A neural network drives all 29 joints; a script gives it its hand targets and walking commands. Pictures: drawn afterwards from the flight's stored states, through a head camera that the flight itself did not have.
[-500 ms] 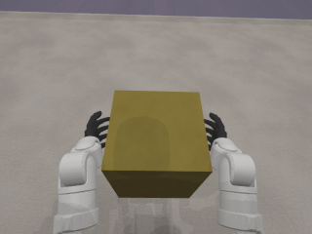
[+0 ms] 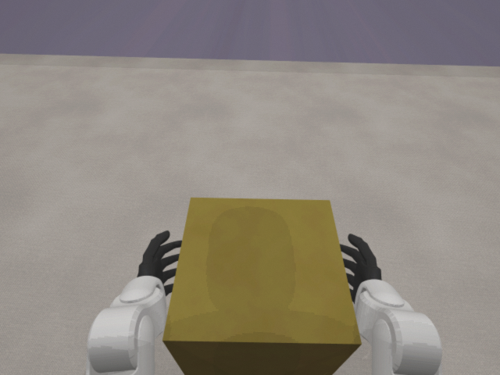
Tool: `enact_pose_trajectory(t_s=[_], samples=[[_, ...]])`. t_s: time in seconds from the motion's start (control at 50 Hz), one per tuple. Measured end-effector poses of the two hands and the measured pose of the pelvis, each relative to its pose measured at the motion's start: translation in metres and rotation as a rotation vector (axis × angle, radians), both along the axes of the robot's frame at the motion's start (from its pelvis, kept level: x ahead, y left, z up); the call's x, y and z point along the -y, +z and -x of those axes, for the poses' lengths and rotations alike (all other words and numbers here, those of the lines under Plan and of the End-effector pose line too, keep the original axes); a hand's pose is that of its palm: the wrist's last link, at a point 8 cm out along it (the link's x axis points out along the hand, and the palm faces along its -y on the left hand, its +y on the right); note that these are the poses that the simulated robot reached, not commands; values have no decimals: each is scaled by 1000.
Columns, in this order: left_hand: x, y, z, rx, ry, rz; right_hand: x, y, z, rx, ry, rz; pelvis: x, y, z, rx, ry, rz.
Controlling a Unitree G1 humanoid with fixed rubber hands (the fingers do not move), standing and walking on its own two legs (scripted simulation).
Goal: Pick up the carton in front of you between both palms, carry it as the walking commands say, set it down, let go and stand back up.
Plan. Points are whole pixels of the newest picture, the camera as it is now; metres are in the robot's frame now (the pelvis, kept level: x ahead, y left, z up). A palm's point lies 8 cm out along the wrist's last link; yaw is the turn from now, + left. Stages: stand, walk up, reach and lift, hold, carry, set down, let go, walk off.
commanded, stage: carry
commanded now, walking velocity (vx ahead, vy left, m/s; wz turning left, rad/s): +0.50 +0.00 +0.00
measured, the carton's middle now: (257, 298) +0.25 +0.00 +0.02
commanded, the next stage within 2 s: none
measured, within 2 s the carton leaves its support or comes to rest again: neither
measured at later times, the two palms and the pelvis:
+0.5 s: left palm (170, 147) +0.56 +0.18 +0.08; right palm (309, 150) +0.54 -0.12 +0.10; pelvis +0.31 +0.05 +0.00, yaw -3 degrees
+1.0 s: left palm (210, 86) +0.87 +0.12 +0.08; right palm (311, 89) +0.87 -0.18 +0.07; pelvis +0.64 -0.03 -0.01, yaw +0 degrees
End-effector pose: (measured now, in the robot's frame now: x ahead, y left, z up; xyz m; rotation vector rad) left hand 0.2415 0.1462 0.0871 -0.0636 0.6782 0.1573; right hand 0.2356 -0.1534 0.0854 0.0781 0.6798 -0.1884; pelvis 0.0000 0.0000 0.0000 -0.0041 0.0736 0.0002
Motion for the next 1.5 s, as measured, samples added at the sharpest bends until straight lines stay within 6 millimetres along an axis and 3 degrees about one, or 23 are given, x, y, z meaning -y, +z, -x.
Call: enact_pose_trajectory(t_s=[0.08,0.22,0.32,0.4,0.48,0.58,0.68,0.8,0.9,0.96,1.02,1.14,1.36,1.5], samples=[[4,9,-33,-11,13,-7,4,6,-37,-11,11,-10,5,11,-43,7,-4,-15],[-1,20,-117,40,9,5,-1,21,-120,40,8,7,0,14,-130,17,-11,-15],[-18,15,-191,86,1,22,-18,22,-191,86,1,25,-16,-1,-205,21,-14,5],[-34,-2,-261,88,-12,43,-34,11,-257,87,-4,56,-33,-17,-265,23,-36,-11],[-35,-4,-312,11,-53,41,-36,8,-296,10,-45,52,-44,-3,-304,11,-55,13],[-30,7,-365,7,-88,52,-32,22,-339,6,-86,57,-47,15,-359,6,-57,31],[-28,20,-419,51,-68,54,-30,36,-398,50,-68,56,-40,20,-420,10,-40,31],[-19,24,-494,90,-18,32,-19,34,-488,89,-16,36,-20,9,-504,17,-34,11],[6,9,-574,100,-2,-1,7,8,-574,99,5,9,7,-17,-586,26,-11,-8],[20,-7,-615,20,-1,-27,20,-12,-617,20,12,-12,20,-17,-621,15,-6,3],[26,-11,-641,-48,16,-28,26,-17,-647,-47,26,-17,29,-3,-647,12,11,-17],[30,6,-691,-5,26,-22,29,-1,-702,-6,40,-22,34,13,-699,16,1,-35],[16,16,-784,113,-12,43,15,26,-783,110,7,48,17,-2,-799,54,-13,-11],[13,13,-826,61,-33,33,12,23,-820,59,-9,46,9,-1,-828,24,-45,-23]])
